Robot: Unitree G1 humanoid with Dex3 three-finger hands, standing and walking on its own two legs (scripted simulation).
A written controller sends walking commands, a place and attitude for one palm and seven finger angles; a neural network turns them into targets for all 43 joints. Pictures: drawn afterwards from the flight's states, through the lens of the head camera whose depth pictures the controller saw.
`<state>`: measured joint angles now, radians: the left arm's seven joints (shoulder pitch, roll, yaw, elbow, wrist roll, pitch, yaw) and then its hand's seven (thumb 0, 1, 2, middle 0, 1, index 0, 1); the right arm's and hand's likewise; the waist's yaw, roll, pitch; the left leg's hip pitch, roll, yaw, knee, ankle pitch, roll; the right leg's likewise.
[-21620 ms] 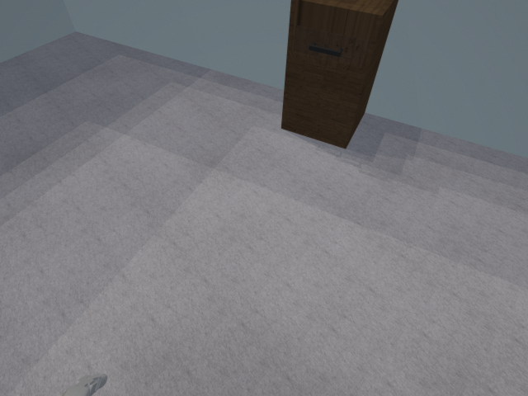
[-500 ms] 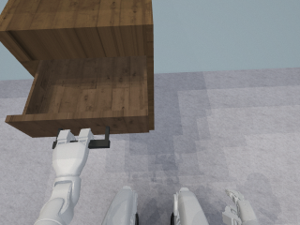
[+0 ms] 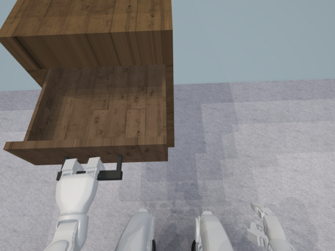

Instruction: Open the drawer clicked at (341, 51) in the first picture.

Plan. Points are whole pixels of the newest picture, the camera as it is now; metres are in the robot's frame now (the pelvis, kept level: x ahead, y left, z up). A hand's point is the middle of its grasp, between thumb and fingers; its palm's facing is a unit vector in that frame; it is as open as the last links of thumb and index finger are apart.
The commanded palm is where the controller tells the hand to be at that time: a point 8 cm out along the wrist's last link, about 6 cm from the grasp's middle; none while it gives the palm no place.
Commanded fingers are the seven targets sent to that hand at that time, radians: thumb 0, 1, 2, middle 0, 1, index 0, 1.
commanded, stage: pull the drawer open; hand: left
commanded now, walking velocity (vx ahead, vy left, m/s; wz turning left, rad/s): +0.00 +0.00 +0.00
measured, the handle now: (91, 167) +0.31 +0.22 -0.05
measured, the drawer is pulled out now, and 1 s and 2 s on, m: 0.25 0.30 0.30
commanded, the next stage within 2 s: open the thumb to release the handle in 0.94 s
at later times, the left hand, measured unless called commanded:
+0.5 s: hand (85, 206) +0.22 +0.22 -0.07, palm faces -0.06 -0.05 -1.00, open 5.4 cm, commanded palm +0.19 +0.23 -0.03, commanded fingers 0.00 0.90 0.90 -0.40 -1.35 -0.40 -1.35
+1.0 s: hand (84, 213) +0.21 +0.22 -0.07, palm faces -0.06 -0.07 -1.00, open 5.4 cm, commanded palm +0.16 +0.23 -0.03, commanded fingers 0.00 0.90 0.90 -0.40 -1.35 -0.40 -1.35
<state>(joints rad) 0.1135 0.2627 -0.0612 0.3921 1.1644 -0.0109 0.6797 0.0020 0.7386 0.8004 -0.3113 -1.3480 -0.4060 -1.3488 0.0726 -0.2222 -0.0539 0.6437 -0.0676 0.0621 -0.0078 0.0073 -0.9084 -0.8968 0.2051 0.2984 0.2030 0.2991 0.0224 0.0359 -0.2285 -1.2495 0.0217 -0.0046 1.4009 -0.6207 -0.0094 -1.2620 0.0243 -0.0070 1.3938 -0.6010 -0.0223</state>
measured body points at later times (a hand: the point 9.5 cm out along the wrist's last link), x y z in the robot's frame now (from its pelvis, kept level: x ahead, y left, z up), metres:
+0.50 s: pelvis +0.00 -0.01 -0.01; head +0.12 -0.02 +0.43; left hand +0.22 +0.22 -0.02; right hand +0.20 -0.23 -0.14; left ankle +0.02 +0.13 -0.59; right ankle +0.02 -0.11 -0.59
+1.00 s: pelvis -0.01 -0.01 -0.01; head +0.11 -0.03 +0.42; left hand +0.20 +0.22 -0.02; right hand +0.21 -0.23 -0.15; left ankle +0.02 +0.13 -0.59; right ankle +0.02 -0.11 -0.59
